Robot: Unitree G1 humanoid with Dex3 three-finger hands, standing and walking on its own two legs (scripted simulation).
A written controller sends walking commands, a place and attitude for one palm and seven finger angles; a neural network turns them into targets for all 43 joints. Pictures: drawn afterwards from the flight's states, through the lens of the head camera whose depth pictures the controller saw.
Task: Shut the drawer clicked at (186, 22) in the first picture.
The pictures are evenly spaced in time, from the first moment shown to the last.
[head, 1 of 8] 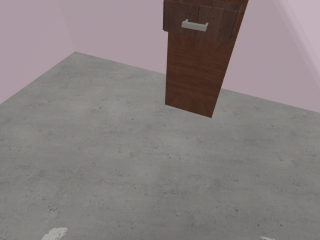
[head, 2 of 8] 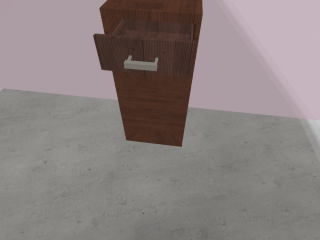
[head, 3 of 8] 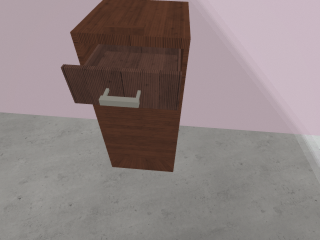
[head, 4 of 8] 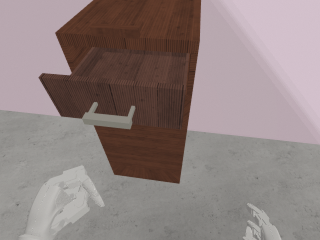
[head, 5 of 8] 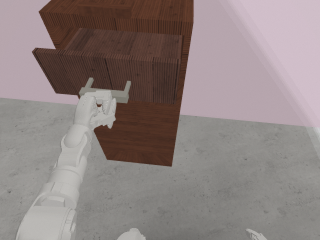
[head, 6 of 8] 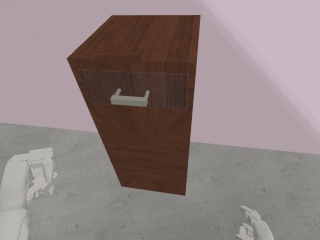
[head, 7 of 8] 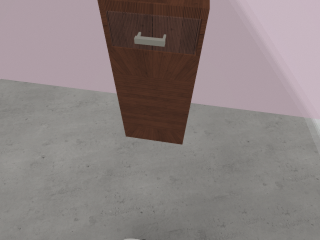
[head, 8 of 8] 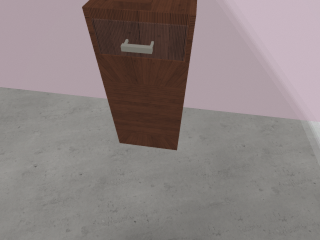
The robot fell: no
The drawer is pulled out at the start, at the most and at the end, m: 0.17 0.17 0.00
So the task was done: yes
